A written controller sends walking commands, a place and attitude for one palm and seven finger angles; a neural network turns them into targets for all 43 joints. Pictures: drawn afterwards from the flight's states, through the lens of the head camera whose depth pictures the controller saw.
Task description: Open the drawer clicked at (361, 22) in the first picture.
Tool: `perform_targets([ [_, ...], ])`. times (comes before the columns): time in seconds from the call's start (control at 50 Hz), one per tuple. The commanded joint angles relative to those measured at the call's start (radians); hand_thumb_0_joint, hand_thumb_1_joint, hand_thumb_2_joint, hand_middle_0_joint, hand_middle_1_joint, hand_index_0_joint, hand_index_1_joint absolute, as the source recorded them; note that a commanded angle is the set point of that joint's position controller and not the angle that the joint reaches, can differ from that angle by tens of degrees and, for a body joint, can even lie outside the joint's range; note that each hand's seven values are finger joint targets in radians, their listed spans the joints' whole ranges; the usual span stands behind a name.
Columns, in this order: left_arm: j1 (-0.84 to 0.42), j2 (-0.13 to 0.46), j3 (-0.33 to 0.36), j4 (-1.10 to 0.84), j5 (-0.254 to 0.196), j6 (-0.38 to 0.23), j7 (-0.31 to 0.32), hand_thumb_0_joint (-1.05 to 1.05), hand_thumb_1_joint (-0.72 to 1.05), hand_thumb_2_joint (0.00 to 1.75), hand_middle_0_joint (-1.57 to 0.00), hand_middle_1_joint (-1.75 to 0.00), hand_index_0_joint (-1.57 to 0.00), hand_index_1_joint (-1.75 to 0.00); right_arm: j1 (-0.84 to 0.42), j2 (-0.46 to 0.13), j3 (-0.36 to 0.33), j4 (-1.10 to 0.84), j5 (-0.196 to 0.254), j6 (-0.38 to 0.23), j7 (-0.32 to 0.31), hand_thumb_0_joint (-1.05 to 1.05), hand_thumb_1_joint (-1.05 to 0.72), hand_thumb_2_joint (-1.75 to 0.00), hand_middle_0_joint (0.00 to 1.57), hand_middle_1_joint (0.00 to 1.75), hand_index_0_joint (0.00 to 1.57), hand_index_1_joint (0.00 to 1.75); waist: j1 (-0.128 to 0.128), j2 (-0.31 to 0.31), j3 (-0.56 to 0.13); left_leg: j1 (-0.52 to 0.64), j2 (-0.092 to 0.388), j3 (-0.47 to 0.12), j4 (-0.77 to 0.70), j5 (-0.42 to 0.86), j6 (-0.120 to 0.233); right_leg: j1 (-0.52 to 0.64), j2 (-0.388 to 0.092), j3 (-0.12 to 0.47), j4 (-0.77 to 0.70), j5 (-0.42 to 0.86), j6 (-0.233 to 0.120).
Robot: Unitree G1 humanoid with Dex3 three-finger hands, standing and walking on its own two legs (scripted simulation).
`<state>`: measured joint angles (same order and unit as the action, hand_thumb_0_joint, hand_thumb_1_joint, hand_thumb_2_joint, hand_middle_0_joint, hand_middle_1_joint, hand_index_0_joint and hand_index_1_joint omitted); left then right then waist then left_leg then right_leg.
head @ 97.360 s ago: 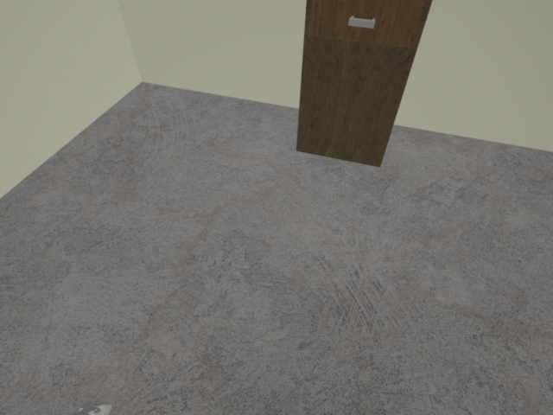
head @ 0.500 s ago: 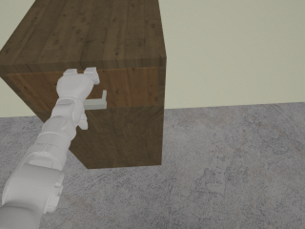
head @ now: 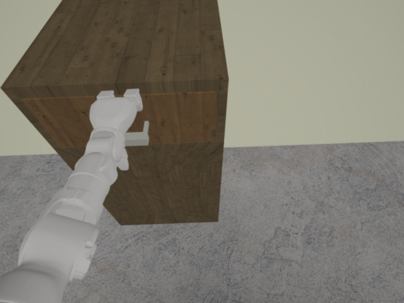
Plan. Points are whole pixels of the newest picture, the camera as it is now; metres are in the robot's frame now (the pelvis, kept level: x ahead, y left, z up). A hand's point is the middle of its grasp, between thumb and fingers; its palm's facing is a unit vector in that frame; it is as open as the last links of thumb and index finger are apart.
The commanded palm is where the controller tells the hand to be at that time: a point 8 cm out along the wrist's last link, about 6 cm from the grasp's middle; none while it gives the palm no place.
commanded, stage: re-aim the fingers above the handle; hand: left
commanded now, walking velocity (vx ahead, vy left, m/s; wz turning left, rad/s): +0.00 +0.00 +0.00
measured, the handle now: (127, 132) +0.51 +0.18 +0.00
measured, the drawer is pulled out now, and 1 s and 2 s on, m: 0.00 0.00 0.00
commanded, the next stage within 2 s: lower the fingers behind the handle in 0.88 s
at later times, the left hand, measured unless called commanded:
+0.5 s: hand (117, 133) +0.46 +0.18 +0.07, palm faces -0.03 -0.02 -1.00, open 13.8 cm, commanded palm +0.44 +0.18 +0.12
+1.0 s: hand (120, 134) +0.45 +0.17 +0.07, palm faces -0.03 -0.03 -1.00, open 13.8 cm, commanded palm +0.44 +0.18 +0.12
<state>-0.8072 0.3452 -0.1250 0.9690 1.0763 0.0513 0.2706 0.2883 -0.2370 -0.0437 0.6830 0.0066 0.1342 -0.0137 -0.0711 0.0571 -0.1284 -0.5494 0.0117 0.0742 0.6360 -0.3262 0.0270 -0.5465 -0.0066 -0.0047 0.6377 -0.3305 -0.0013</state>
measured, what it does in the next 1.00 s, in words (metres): stands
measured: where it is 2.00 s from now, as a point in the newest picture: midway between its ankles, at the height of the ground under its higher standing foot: outside the picture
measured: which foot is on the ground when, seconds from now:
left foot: down 0.00-1.00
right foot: down 0.00-1.00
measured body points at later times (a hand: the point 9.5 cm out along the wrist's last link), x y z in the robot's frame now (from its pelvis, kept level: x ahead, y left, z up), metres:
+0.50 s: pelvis +0.00 -0.02 +0.00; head +0.06 -0.03 +0.45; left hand +0.45 +0.18 +0.12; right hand +0.07 -0.29 -0.13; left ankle -0.02 +0.10 -0.72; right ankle -0.02 -0.12 -0.72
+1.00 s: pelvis +0.00 -0.01 +0.00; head +0.05 -0.03 +0.45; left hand +0.45 +0.17 +0.12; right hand +0.07 -0.28 -0.14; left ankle -0.02 +0.10 -0.72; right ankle -0.02 -0.12 -0.72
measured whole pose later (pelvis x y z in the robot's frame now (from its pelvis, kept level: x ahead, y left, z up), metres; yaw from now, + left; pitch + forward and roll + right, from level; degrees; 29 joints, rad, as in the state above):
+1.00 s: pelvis +0.00 -0.01 +0.00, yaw +1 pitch +12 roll +0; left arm -0.76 0.38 -0.14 0.90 1.04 -0.02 0.21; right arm 0.30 -0.25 -0.06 0.70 0.01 0.13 -0.03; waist -0.06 0.05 -0.12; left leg -0.51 0.01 0.05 0.61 -0.31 0.01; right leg -0.50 0.00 -0.03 0.61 -0.33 -0.02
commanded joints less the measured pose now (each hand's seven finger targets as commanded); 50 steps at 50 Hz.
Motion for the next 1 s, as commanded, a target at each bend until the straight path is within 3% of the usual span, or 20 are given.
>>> perform_targets([
  [0.0, -0.417, 0.222, 0.056, -0.222, -0.019, -0.002, 0.004, 0.0, -0.5, 0.3, -0.3, -1.2, -0.3, -1.2, 0.07, -0.152, -0.06, -0.085, -0.004, -0.021, -0.025, 0.0, -0.9, -0.9, 0.2, 0.3, 0.2, 0.3, -0.004, -0.088, -0.369, 0.248, -0.022, -0.031, -0.039, 0.426, 0.019, 0.195, 0.046, -0.024, -0.06, 0.403, -0.032],
  [0.02, -0.406, 0.226, 0.059, -0.228, -0.028, -0.015, -0.007, 0.0, -0.5, 0.3, -0.3, -1.2, -0.3, -1.2, 0.067, -0.154, -0.059, -0.089, -0.003, -0.021, -0.027, 0.0, -0.9, -0.9, 0.2, 0.3, 0.2, 0.3, -0.005, -0.102, -0.363, 0.242, -0.026, -0.032, -0.041, 0.417, 0.021, 0.208, 0.045, -0.021, -0.068, 0.402, -0.031],
  [0.08, -0.411, 0.203, 0.031, -0.286, -0.03, -0.055, -0.021, 0.0, -0.5, 0.3, -0.3, -1.2, -0.3, -1.2, 0.068, -0.148, -0.062, -0.085, -0.004, -0.025, -0.028, 0.0, -0.9, -0.9, 0.2, 0.3, 0.2, 0.3, -0.01, -0.048, -0.349, 0.269, -0.028, -0.033, -0.039, 0.418, 0.021, 0.182, 0.044, -0.018, -0.072, 0.4, -0.031],
  [0.14, -0.411, 0.218, 0.046, -0.313, -0.036, -0.084, -0.016, 0.0, -0.5, 0.3, -0.3, -1.2, -0.3, -1.2, 0.073, -0.147, -0.065, -0.077, -0.004, -0.026, -0.026, 0.0, -0.9, -0.9, 0.2, 0.3, 0.2, 0.3, -0.008, -0.048, -0.354, 0.274, -0.031, -0.039, -0.036, 0.422, 0.02, 0.182, 0.044, -0.017, -0.069, 0.399, -0.033],
  [0.18, -0.413, 0.222, 0.048, -0.297, -0.034, -0.083, -0.003, 0.0, -0.5, 0.3, -0.3, -1.2, -0.3, -1.2, 0.07, -0.147, -0.063, -0.069, -0.004, -0.026, -0.025, 0.0, -0.9, -0.9, 0.2, 0.3, 0.2, 0.3, -0.01, -0.05, -0.321, 0.252, -0.034, -0.035, -0.038, 0.396, 0.019, 0.174, 0.044, -0.017, -0.073, 0.39, -0.034],
  [0.24, -0.421, 0.257, 0.076, -0.296, -0.03, -0.077, 0.016, 0.0, -0.5, 0.3, -0.3, -1.2, -0.3, -1.2, 0.069, -0.148, -0.063, -0.064, -0.004, -0.025, -0.023, 0.0, -0.9, -0.9, 0.2, 0.3, 0.2, 0.3, 0.0, -0.046, -0.353, 0.238, -0.04, -0.031, -0.038, 0.396, 0.018, 0.207, 0.041, -0.011, -0.067, 0.409, -0.034],
  [0.36, -0.396, 0.274, 0.084, -0.237, -0.032, -0.043, 0.008, 0.0, -0.5, 0.3, -0.3, -1.2, -0.3, -1.2, 0.059, -0.155, -0.06, -0.059, -0.001, -0.022, -0.027, 0.0, -0.9, -0.9, 0.2, 0.3, 0.2, 0.3, -0.003, -0.077, -0.339, 0.21, -0.042, -0.021, -0.043, 0.377, 0.02, 0.231, 0.038, -0.008, -0.073, 0.432, -0.029],
  [0.44, -0.393, 0.221, 0.04, -0.279, -0.039, -0.062, -0.022, 0.0, -0.5, 0.3, -0.3, -1.2, -0.3, -1.2, 0.059, -0.15, -0.066, -0.071, -0.001, -0.023, -0.026, 0.0, -0.9, -0.9, 0.2, 0.3, 0.2, 0.3, -0.007, -0.047, -0.371, 0.25, -0.041, -0.023, -0.036, 0.423, 0.021, 0.231, 0.038, -0.009, -0.068, 0.464, -0.03],
  [0.54, -0.363, 0.213, 0.045, -0.311, -0.044, -0.09, -0.023, 0.0, -0.5, 0.3, -0.3, -1.2, -0.3, -1.2, 0.056, -0.148, -0.067, -0.076, -0.002, -0.021, -0.019, 0.0, -0.9, -0.9, 0.2, 0.3, 0.2, 0.3, 0.004, -0.056, -0.35, 0.251, -0.04, -0.027, -0.037, 0.433, 0.02, 0.223, 0.039, -0.011, -0.066, 0.466, -0.031],
  [0.58, -0.337, 0.269, 0.096, -0.298, -0.035, -0.088, -0.007, 0.0, -0.5, 0.3, -0.3, -1.2, -0.3, -1.2, 0.051, -0.15, -0.065, -0.072, -0.003, -0.018, -0.02, 0.0, -0.9, -0.9, 0.2, 0.3, 0.2, 0.3, 0.017, -0.07, -0.346, 0.232, -0.042, -0.024, -0.038, 0.424, 0.019, 0.233, 0.04, -0.01, -0.063, 0.464, -0.032],
  [0.6, -0.362, 0.256, 0.082, -0.307, -0.032, -0.084, 0.002, 0.0, -0.5, 0.3, -0.3, -1.2, -0.3, -1.2, 0.046, -0.149, -0.062, -0.073, -0.004, -0.018, -0.019, 0.0, -0.9, -0.9, 0.2, 0.3, 0.2, 0.3, 0.012, -0.065, -0.338, 0.225, -0.042, -0.023, -0.043, 0.406, 0.018, 0.227, 0.038, -0.012, -0.064, 0.45, -0.031],
  [0.62, -0.365, 0.284, 0.109, -0.304, -0.029, -0.082, 0.011, 0.0, -0.5, 0.3, -0.3, -1.2, -0.3, -1.2, 0.046, -0.15, -0.063, -0.072, -0.004, -0.019, -0.021, 0.0, -0.9, -0.9, 0.2, 0.3, 0.2, 0.3, 0.019, -0.075, -0.344, 0.216, -0.042, -0.025, -0.043, 0.408, 0.018, 0.238, 0.039, -0.011, -0.063, 0.443, -0.034],
  [0.68, -0.384, 0.286, 0.103, -0.276, -0.016, -0.057, 0.033, 0.0, -0.5, 0.3, -0.3, -1.2, -0.3, -1.2, 0.038, -0.147, -0.06, -0.068, 0.0, -0.021, -0.024, 0.0, -0.9, -0.9, 0.2, 0.3, 0.2, 0.3, 0.012, -0.064, -0.326, 0.208, -0.042, -0.021, -0.049, 0.368, 0.018, 0.218, 0.039, -0.01, -0.067, 0.407, -0.033],
  [0.7, -0.408, 0.256, 0.071, -0.28, -0.017, -0.05, 0.034, 0.0, -0.5, 0.3, -0.3, -1.2, -0.3, -1.2, 0.036, -0.147, -0.059, -0.068, 0.0, -0.023, -0.024, 0.0, -0.9, -0.9, 0.2, 0.3, 0.2, 0.3, -0.001, -0.053, -0.323, 0.218, -0.042, -0.022, -0.05, 0.36, 0.018, 0.203, 0.039, -0.01, -0.073, 0.394, -0.032],
  [0.8, -0.396, 0.25, 0.069, -0.259, -0.036, -0.045, 0.005, 0.0, -0.5, 0.3, -0.3, -1.2, -0.3, -1.2, 0.048, -0.149, -0.061, -0.067, 0.001, -0.026, -0.028, 0.0, -0.9, -0.9, 0.2, 0.3, 0.2, 0.3, 0.0, -0.076, -0.354, 0.237, -0.042, -0.023, -0.05, 0.377, 0.021, 0.234, 0.039, -0.009, -0.077, 0.422, -0.029],
  [0.84, -0.427, 0.198, 0.019, -0.263, -0.043, -0.054, -0.013, 0.0, -0.5, 0.3, -0.3, -1.2, -0.3, -1.2, 0.053, -0.149, -0.06, -0.066, 0.002, -0.028, -0.028, 0.0, -0.9, -0.9, 0.2, 0.3, 0.2, 0.3, -0.019, -0.074, -0.337, 0.246, -0.04, -0.028, -0.051, 0.375, 0.022, 0.206, 0.038, -0.012, -0.081, 0.41, -0.028],
  [0.86, -0.412, 0.237, 0.055, -0.254, -0.039, -0.059, -0.015, 0.0, -0.5, 0.3, -0.3, -1.2, -0.3, -1.2, 0.056, -0.152, -0.063, -0.06, 0.002, -0.028, -0.03, 0.0, -0.9, -0.9, 0.2, 0.3, 0.2, 0.3, -0.012, -0.077, -0.327, 0.243, -0.038, -0.029, -0.048, 0.375, 0.022, 0.204, 0.038, -0.01, -0.081, 0.411, -0.029],
  [0.9, -0.425, 0.209, 0.029, -0.266, -0.043, -0.07, -0.021, 0.0, -0.5, 0.3, -0.3, -1.2, -0.3, -1.2, 0.059, -0.15, -0.06, -0.064, 0.0, -0.03, -0.029, 0.0, -0.9, -0.9, 0.2, 0.3, 0.2, 0.3, -0.015, -0.077, -0.329, 0.242, -0.04, -0.031, -0.049, 0.371, 0.022, 0.199, 0.038, -0.012, -0.081, 0.403, -0.029],
  [0.94, -0.39, 0.251, 0.07, -0.257, -0.04, -0.082, -0.019, 0.0, -0.5, 0.3, -0.3, -1.2, -0.3, -1.2, 0.063, -0.151, -0.06, -0.067, -0.001, -0.028, -0.03, 0.0, -0.9, -0.9, 0.2, 0.3, 0.2, 0.3, 0.002, -0.073, -0.351, 0.236, -0.041, -0.03, -0.046, 0.386, 0.021, 0.221, 0.037, -0.009, -0.072, 0.417, -0.031],
  [0.98, -0.402, 0.244, 0.063, -0.244, -0.033, -0.084, -0.008, 0.0, -0.5, 0.3, -0.3, -1.2, -0.3, -1.2, 0.063, -0.15, -0.059, -0.062, -0.003, -0.028, -0.03, 0.0, -0.9, -0.9, 0.2, 0.3, 0.2, 0.3, -0.004, -0.077, -0.318, 0.217, -0.04, -0.027, -0.046, 0.371, 0.02, 0.199, 0.038, -0.011, -0.074, 0.404, -0.031],
])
